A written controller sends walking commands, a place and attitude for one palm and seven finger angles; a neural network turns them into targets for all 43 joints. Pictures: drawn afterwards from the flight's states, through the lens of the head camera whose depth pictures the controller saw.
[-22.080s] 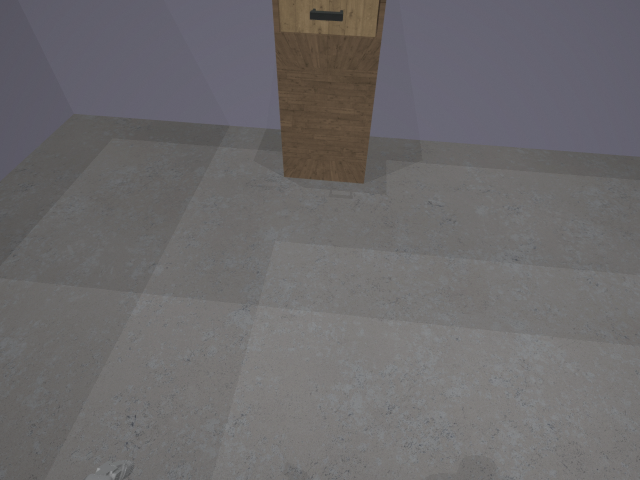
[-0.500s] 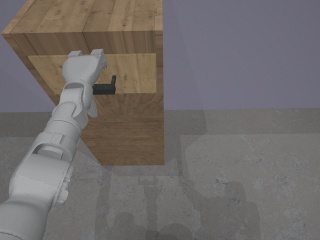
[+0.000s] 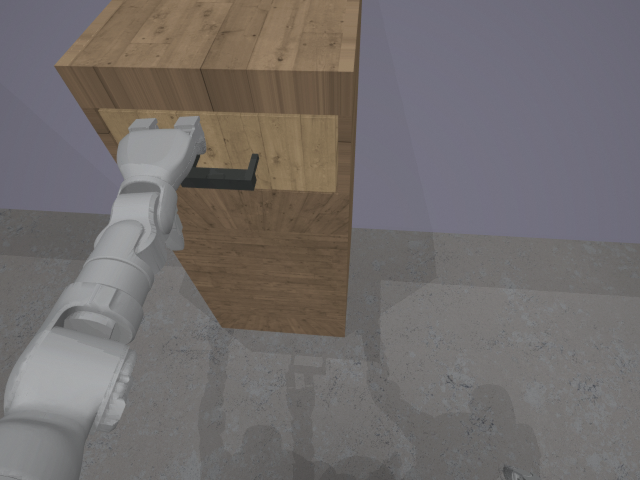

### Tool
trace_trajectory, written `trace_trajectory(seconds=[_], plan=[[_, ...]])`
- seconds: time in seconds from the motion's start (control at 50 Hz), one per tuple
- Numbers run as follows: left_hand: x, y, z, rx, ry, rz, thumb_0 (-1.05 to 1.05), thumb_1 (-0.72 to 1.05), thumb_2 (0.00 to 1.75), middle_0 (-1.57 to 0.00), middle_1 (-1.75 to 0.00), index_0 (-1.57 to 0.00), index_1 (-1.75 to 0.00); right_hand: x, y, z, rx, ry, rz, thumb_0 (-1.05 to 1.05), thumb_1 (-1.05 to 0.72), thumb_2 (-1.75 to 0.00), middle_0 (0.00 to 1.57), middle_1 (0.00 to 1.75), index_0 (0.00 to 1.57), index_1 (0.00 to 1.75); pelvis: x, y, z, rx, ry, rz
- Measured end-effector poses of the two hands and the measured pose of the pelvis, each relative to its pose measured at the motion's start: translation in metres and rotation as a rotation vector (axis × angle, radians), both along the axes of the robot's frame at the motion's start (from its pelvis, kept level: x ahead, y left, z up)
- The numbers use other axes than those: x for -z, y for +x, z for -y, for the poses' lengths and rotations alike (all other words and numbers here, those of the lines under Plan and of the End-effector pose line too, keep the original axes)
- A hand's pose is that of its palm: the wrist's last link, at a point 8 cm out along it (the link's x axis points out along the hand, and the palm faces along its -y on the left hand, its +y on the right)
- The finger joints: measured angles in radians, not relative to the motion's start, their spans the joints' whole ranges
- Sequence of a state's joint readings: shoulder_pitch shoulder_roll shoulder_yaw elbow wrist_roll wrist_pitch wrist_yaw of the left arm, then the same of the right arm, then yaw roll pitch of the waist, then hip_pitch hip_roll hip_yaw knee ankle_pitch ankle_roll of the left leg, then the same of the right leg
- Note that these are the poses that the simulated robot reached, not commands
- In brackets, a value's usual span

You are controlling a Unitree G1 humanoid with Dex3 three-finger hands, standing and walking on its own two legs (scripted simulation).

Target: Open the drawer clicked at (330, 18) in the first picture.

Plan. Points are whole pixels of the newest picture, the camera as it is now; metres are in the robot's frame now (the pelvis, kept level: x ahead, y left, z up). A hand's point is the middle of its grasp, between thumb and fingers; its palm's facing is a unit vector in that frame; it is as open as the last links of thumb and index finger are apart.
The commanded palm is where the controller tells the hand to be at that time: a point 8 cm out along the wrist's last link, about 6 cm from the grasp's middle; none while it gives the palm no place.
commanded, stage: re-aim the fingers above the handle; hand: left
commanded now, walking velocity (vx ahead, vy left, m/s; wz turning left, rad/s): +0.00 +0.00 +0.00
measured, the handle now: (221, 168) +0.57 +0.17 +0.03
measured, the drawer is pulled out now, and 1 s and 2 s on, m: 0.00 0.00 0.00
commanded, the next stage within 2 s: lower the fingers behind the handle in 1.78 s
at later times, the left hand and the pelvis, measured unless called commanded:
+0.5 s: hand (152, 189) +0.47 +0.23 +0.09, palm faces -0.07 +0.05 -1.00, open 13.8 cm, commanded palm +0.45 +0.18 +0.14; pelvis -0.01 +0.01 +0.00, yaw -2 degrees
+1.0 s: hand (144, 193) +0.47 +0.25 +0.08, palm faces -0.19 +0.06 -0.98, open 13.8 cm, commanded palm +0.46 +0.18 +0.14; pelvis -0.01 +0.02 +0.00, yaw -2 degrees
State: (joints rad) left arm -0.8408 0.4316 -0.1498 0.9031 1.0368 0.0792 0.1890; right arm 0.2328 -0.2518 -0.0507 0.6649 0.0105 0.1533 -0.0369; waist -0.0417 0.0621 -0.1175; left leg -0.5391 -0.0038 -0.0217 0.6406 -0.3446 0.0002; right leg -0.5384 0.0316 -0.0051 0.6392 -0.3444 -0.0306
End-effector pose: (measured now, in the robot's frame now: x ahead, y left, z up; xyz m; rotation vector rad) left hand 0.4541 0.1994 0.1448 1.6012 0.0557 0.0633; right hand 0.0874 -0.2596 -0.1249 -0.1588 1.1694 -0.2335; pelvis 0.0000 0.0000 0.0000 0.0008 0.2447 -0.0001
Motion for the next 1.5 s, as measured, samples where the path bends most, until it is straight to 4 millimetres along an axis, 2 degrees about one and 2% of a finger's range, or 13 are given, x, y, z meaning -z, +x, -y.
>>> trace_trajectory(seconds=[0.26,0.38,0.46,0.52,0.64,0.74,0.86,0.94,1.0,1.12,1.24,1.36,1.5], plan=[[0.01,-0.002,0.069,0.344,-0.138,-0.055,0.0,-0.49,0.3,-0.32,-1.2,-0.33,-1.2,-0.004,-0.051,0.005,0.071,-0.061,-0.07,0.0,-0.91,-0.9,0.21,0.3,0.21,0.3,0.002,-0.008,-0.007,0.011,-0.002,0.009],[-0.006,0.016,0.026,0.137,-0.039,0.121,0.01,-0.49,0.3,-0.32,-1.2,-0.32,-1.2,0.004,-0.075,-0.002,0.103,-0.04,-0.106,0.0,-0.91,-0.9,0.2,0.3,0.2,0.3,0.005,-0.014,-0.01,0.041,0.0,-0.03],[-0.003,0.011,-0.018,-0.071,0.029,0.017,0.0,-0.48,0.3,-0.31,-1.2,-0.32,-1.2,0.007,-0.085,-0.011,0.114,0.001,-0.144,0.0,-0.91,-0.9,0.2,0.3,0.2,0.3,0.002,-0.012,-0.013,0.045,-0.003,-0.032],[0.006,-0.003,-0.024,-0.08,0.003,-0.112,0.0,-0.48,0.3,-0.31,-1.2,-0.32,-1.2,0.003,-0.085,-0.014,0.106,0.005,-0.156,0.0,-0.91,-0.9,0.21,0.3,0.21,0.3,-0.002,-0.008,-0.016,0.027,-0.009,-0.006],[0.024,-0.024,0.04,0.294,-0.1,-0.204,0.0,-0.49,0.3,-0.31,-1.2,-0.32,-1.2,-0.009,-0.06,-0.011,0.046,-0.07,-0.087,0.0,-0.91,-0.9,0.21,0.3,0.21,0.3,-0.002,-0.012,-0.022,-0.017,-0.015,0.041],[0.004,-0.016,0.078,0.471,-0.145,0.031,0.0,-0.49,0.3,-0.32,-1.2,-0.33,-1.2,-0.011,-0.042,-0.01,0.04,-0.099,0.011,0.0,-0.91,-0.9,0.21,0.3,0.21,0.3,0.005,-0.019,-0.026,0.004,-0.014,0.007],[-0.019,0.019,0.03,0.134,-0.008,0.193,0.01,-0.49,0.3,-0.32,-1.2,-0.32,-1.2,0.006,-0.045,-0.023,0.045,-0.032,-0.012,0.0,-0.91,-0.9,0.2,0.3,0.2,0.3,0.009,-0.024,-0.026,0.04,-0.006,-0.038],[-0.007,0.02,-0.026,-0.164,0.078,-0.006,0.01,-0.48,0.3,-0.31,-1.2,-0.32,-1.2,0.013,-0.06,-0.032,0.073,0.029,-0.082,0.0,-0.91,-0.9,0.21,0.3,0.21,0.3,0.005,-0.019,-0.024,0.047,-0.004,-0.045],[0.009,0.008,-0.037,-0.184,0.042,-0.184,0.0,-0.48,0.31,-0.31,-1.2,-0.32,-1.2,0.009,-0.071,-0.032,0.078,0.029,-0.129,0.0,-0.91,-0.9,0.21,0.3,0.21,0.3,0.001,-0.013,-0.023,0.025,-0.009,-0.027],[0.036,-0.016,0.044,0.267,-0.102,-0.268,0.0,-0.48,0.3,-0.31,-1.2,-0.32,-1.2,-0.003,-0.069,-0.016,0.03,-0.056,-0.136,0.0,-0.91,-0.9,0.21,0.3,0.21,0.3,0.0,-0.006,-0.022,-0.029,-0.016,0.016],[0.002,-0.004,0.102,0.518,-0.173,0.039,0.0,-0.48,0.3,-0.32,-1.2,-0.33,-1.2,-0.006,-0.056,-0.001,0.07,-0.107,-0.043,0.0,-0.91,-0.9,0.21,0.3,0.21,0.3,0.006,-0.011,-0.021,0.01,-0.011,-0.009],[-0.028,0.032,0.049,0.156,-0.016,0.191,0.01,-0.48,0.3,-0.31,-1.2,-0.32,-1.2,0.01,-0.054,-0.01,0.081,-0.032,-0.068,0.0,-0.91,-0.9,0.2,0.3,0.2,0.3,0.006,-0.014,-0.016,0.058,0.003,-0.038],[0.01,0.012,-0.051,-0.254,0.042,-0.229,0.0,-0.48,0.31,-0.31,-1.2,-0.31,-1.2,0.008,-0.053,-0.016,0.085,0.025,-0.122,0.0,-0.91,-0.9,0.21,0.3,0.21,0.3,-0.003,-0.003,-0.008,0.034,0.001,-0.026]])
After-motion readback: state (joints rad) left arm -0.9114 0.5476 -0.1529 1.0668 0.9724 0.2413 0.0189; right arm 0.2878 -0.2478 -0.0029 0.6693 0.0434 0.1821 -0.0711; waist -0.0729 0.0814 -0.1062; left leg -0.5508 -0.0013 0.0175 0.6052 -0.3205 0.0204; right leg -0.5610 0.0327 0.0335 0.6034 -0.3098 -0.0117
